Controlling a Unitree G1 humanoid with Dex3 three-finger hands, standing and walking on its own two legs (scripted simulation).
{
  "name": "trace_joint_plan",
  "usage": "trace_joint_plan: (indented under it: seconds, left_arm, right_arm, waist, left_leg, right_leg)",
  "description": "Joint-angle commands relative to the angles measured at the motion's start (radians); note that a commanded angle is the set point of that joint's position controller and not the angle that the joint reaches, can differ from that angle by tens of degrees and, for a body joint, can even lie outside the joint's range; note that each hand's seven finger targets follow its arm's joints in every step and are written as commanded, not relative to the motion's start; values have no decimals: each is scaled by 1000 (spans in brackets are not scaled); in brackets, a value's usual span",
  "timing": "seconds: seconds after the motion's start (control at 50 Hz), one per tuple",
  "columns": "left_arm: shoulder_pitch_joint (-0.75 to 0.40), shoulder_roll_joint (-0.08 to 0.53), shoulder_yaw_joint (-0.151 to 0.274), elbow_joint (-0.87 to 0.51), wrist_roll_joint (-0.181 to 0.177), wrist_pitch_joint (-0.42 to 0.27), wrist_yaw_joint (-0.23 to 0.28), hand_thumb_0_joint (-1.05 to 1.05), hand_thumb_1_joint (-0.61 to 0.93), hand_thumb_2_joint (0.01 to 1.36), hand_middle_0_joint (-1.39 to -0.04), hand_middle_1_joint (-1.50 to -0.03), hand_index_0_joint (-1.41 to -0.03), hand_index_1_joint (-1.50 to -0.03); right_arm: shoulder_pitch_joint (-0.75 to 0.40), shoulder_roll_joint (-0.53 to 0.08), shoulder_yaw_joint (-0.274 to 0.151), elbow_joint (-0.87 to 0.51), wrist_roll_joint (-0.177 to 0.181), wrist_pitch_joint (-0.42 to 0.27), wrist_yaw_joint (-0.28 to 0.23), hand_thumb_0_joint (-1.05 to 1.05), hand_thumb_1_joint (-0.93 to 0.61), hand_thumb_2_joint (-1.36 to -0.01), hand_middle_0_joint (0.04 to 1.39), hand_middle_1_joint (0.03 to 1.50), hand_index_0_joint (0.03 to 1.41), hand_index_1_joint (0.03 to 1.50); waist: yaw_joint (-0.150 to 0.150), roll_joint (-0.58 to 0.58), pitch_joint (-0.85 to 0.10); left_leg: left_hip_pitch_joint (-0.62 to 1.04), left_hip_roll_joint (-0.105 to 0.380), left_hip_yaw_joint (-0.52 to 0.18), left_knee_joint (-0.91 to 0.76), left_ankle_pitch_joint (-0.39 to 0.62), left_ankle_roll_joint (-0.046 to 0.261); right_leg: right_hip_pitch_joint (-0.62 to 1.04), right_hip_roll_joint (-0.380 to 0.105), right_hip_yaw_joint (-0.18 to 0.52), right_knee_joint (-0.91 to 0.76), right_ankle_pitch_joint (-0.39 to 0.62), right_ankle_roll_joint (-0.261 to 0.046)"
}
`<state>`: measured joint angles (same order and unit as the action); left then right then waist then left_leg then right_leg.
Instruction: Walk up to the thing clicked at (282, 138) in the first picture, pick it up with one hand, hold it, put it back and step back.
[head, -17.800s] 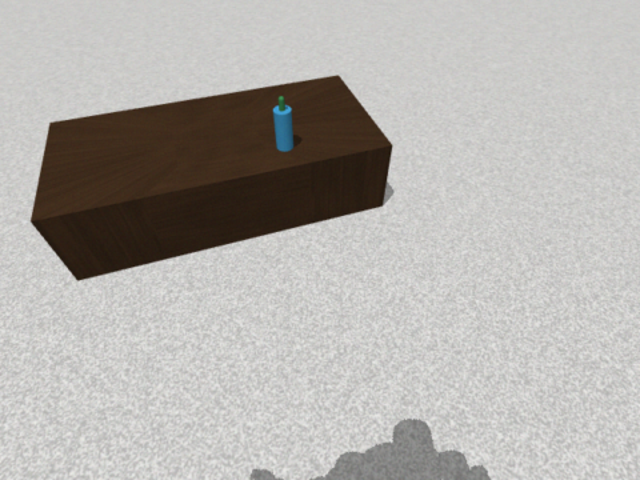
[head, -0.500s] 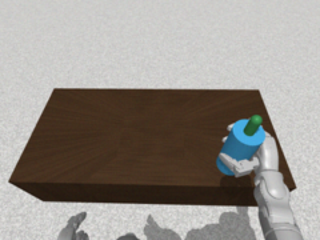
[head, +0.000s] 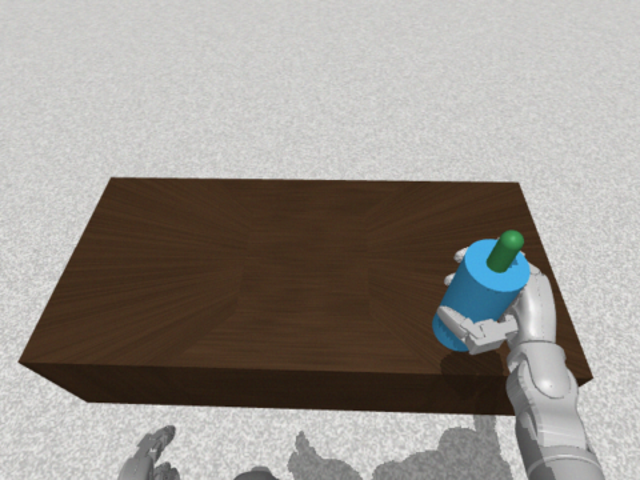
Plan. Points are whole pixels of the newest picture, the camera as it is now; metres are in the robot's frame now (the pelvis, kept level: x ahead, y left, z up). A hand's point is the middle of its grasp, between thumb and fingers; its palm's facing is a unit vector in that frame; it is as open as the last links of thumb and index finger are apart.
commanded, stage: hold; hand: right
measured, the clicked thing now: (480, 289) +0.32 -0.17 +0.06
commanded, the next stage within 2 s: crouch in 1.10 s
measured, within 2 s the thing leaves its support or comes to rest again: neither
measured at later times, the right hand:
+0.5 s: hand (469, 305) +0.31 -0.16 +0.04, palm faces +0.08 +1.00 -0.01, open 9.4 cm
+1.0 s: hand (469, 306) +0.32 -0.17 +0.04, palm faces +0.09 +1.00 -0.01, open 9.4 cm
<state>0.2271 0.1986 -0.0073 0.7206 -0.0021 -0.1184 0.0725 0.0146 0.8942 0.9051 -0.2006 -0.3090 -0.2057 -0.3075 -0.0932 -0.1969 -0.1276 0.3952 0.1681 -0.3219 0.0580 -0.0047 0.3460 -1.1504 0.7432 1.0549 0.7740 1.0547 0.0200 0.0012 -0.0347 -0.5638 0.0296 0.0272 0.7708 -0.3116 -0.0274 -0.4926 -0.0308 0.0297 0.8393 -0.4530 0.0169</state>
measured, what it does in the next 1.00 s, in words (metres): stands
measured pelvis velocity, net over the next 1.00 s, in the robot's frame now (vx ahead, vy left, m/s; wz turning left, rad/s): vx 0.00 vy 0.00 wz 0.00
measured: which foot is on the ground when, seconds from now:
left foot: down 0.00-1.00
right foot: down 0.00-1.00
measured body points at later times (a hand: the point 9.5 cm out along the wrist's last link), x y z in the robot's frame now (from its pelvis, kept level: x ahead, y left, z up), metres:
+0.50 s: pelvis -0.01 +0.00 +0.00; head +0.03 -0.01 +0.45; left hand +0.13 +0.24 -0.11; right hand +0.30 -0.22 +0.04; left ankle +0.05 +0.14 -0.70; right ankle -0.02 -0.13 -0.70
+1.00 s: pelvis +0.00 +0.00 +0.00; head +0.04 -0.01 +0.44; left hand +0.13 +0.24 -0.11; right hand +0.31 -0.22 +0.04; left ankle +0.05 +0.14 -0.70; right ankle -0.02 -0.13 -0.70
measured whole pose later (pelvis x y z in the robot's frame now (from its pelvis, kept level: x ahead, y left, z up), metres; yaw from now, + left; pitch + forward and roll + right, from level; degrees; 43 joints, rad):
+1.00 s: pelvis +0.00 +0.00 +0.00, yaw +0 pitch +7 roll +1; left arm 0.22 0.20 -0.01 0.72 0.00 -0.13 0.07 0.01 0.89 0.91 -0.20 -0.31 -0.20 -0.31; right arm -0.09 -0.20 -0.13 0.40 0.16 -0.34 0.06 0.00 0.35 -1.15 0.74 1.06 0.77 1.06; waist 0.02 0.00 -0.03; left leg -0.59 0.03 0.03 0.80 -0.31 -0.02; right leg -0.52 -0.03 0.03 0.86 -0.45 0.02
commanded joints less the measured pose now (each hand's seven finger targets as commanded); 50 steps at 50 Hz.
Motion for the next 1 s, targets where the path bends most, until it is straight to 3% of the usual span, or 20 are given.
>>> trace_joint_plan:
  seconds: [0.0, 0.04, 0.06, 0.14, 0.18, 0.28, 0.38, 0.42, 0.44, 0.48, 0.54, 0.56, 0.62, 0.66, 0.74, 0.78, 0.84, 0.88, 0.9, 0.98]
  left_arm:
    - [-28, 136, 46, -113, -3, -46, 10, 0, 898, 901, -201, -304, -204, -301]
    - [-18, 157, 62, -116, -1, -45, 11, 0, 899, 901, -200, -303, -203, -300]
    - [-33, 124, 34, -131, -2, -46, 8, 0, 895, 902, -202, -305, -204, -303]
    - [-18, 154, 61, -118, -1, -44, 7, 0, 896, 902, -200, -304, -203, -301]
    - [-30, 119, 33, -127, -3, -45, 3, 0, 897, 900, -200, -304, -204, -301]
    - [-37, 137, 47, -122, -2, -51, 8, 0, 893, 902, -200, -303, -203, -301]
    - [-51, 119, 33, -125, -2, -56, 7, 0, 898, 901, -200, -304, -204, -299]
    - [-29, 137, 44, -107, 1, -60, 8, 0, 892, 907, -202, -304, -202, -304]
    - [-33, 132, 42, -111, 1, -54, 10, 0, 894, 904, -200, -303, -202, -301]
    - [-38, 136, 44, -118, 0, -55, 9, 0, 894, 904, -201, -303, -203, -301]
    - [-34, 130, 40, -116, 0, -58, 10, 0, 895, 903, -201, -304, -203, -301]
    - [-38, 119, 32, -116, 0, -61, 9, 0, 895, 903, -201, -303, -203, -301]
    - [-38, 139, 47, -120, 0, -59, 11, 0, 896, 904, -200, -303, -203, -301]
    - [-47, 119, 32, -123, -1, -61, 9, 0, 895, 904, -200, -303, -202, -301]
    - [-28, 143, 51, -111, 1, -60, 10, 0, 893, 906, -200, -302, -201, -302]
    - [-41, 122, 34, -122, 0, -61, 8, 0, 896, 903, -199, -302, -202, -299]
    - [-37, 131, 38, -116, 0, -61, 8, 0, 894, 907, -202, -305, -203, -304]
    - [-32, 131, 41, -116, 1, -61, 9, 0, 900, 901, -200, -303, -204, -299]
    - [-31, 130, 42, -115, 2, -61, 11, 0, 894, 906, -202, -303, -203, -303]
    - [-32, 138, 48, -111, 1, -63, 12, 0, 894, 906, -203, -305, -203, -305]
  right_arm:
    - [-360, -141, -77, -310, 32, -126, 3, 0, -228, -1322, 1340, 1460, 1372, 1460]
    - [-335, -127, -62, -287, 23, -120, 7, 0, -237, -1317, 1336, 1453, 1367, 1453]
    - [-399, -119, -38, -373, 27, -130, 8, 0, -217, -1314, 1327, 1448, 1360, 1448]
    - [-347, -127, -63, -294, 25, -119, 7, 0, -228, -1326, 1338, 1461, 1371, 1461]
    - [-386, -111, -43, -338, 35, -124, 11, 0, -218, -1323, 1338, 1460, 1371, 1460]
    - [-363, -141, -80, -316, 31, -130, 2, 0, -220, -1323, 1334, 1457, 1367, 1457]
    - [-371, -107, -29, -340, 26, -136, 5, 0, -237, -1324, 1335, 1456, 1368, 1456]
    - [-348, -121, -54, -304, 22, -133, -1, 0, -217, -1338, 1342, 1472, 1378, 1472]
    - [-359, -114, -40, -306, 23, -132, 1, 0, -221, -1343, 1350, 1480, 1386, 1480]
    - [-377, -142, -72, -325, 27, -134, -2, 0, -205, -1335, 1341, 1470, 1377, 1471]
    - [-363, -112, -50, -325, 29, -135, -1, 0, -204, -1333, 1333, 1466, 1370, 1466]
    - [-390, -138, -76, -344, 31, -140, -4, 0, -219, -1326, 1336, 1460, 1370, 1460]
    - [-362, -141, -76, -316, 26, -136, -3, 0, -227, -1324, 1332, 1455, 1366, 1455]
    - [-404, -111, -37, -344, 26, -144, 1, 0, -235, -1326, 1338, 1459, 1371, 1459]
    - [-323, -128, -66, -272, 24, -134, 3, 0, -225, -1329, 1338, 1462, 1373, 1462]
    - [-375, -117, -47, -334, 30, -143, 5, 0, -202, -1327, 1330, 1461, 1367, 1461]
    - [-370, -137, -79, -315, 33, -145, 4, 0, -198, -1332, 1335, 1467, 1371, 1467]
    - [-374, -121, -51, -345, 29, -150, 4, 0, -223, -1333, 1344, 1469, 1379, 1469]
    - [-376, -143, -72, -344, 28, -149, 2, 0, -219, -1332, 1344, 1468, 1378, 1468]
    - [-354, -132, -65, -344, 31, -147, 7, 0, -216, -1323, 1335, 1458, 1368, 1458]
  waist:
    - [3, -57, -306]
    - [8, -41, -329]
    - [4, -73, -312]
    - [8, -49, -323]
    - [9, -65, -307]
    - [0, -39, -300]
    - [7, -63, -301]
    - [8, -54, -323]
    - [15, -69, -299]
    - [8, -55, -305]
    - [8, -34, -314]
    - [0, -44, -313]
    - [4, -41, -310]
    - [15, -50, -310]
    - [3, -30, -311]
    - [5, -51, -313]
    - [7, -52, -317]
    - [6, -64, -332]
    - [4, -69, -341]
    - [7, -54, -327]
  left_leg:
    - [211, -22, 13, -69, 229, 38]
    - [228, -22, 15, -66, 241, 38]
    - [213, -24, 16, -66, 232, 38]
    - [229, -24, 17, -71, 226, 38]
    - [219, -22, 15, -71, 233, 39]
    - [219, -20, 8, -87, 162, 34]
    - [207, -20, 7, -82, 172, 35]
    - [202, -23, 13, -66, 209, 37]
    - [186, -20, 9, -70, 203, 36]
    - [193, -23, 10, -76, 162, 36]
    - [211, -19, 8, -75, 188, 33]
    - [220, -18, 8, -71, 202, 32]
    - [205, -20, 4, -76, 169, 34]
    - [185, -20, 5, -74, 165, 34]
    - [214, -19, 10, -68, 194, 34]
    - [211, -18, 6, -71, 187, 33]
    - [185, -24, 12, -58, 195, 36]
    - [198, -21, 11, -54, 212, 36]
    - [205, -20, 7, -57, 213, 35]
    - [210, -20, 10, -59, 209, 33]
  right_leg:
    - [52, 22, -16, -140, 307, -9]
    - [63, 22, -14, -139, 316, -8]
    - [58, 20, -13, -148, 311, -7]
    - [54, 22, -13, -146, 300, -8]
    - [51, 22, -16, -144, 309, -7]
    - [32, 28, -19, -148, 209, -19]
    - [39, 28, -22, -145, 218, -16]
    - [55, 23, -15, -138, 266, -11]
    - [43, 26, -18, -135, 256, -13]
    - [33, 24, -14, -144, 213, -15]
    - [38, 28, -19, -135, 234, -17]
    - [30, 28, -20, -133, 248, -17]
    - [24, 29, -19, -137, 211, -19]
    - [33, 27, -20, -137, 205, -18]
    - [19, 28, -18, -132, 242, -17]
    - [23, 29, -22, -130, 232, -17]
    - [29, 24, -14, -128, 253, -13]
    - [52, 24, -14, -128, 270, -10]
    - [46, 27, -18, -122, 266, -13]
    - [38, 26, -16, -126, 259, -16]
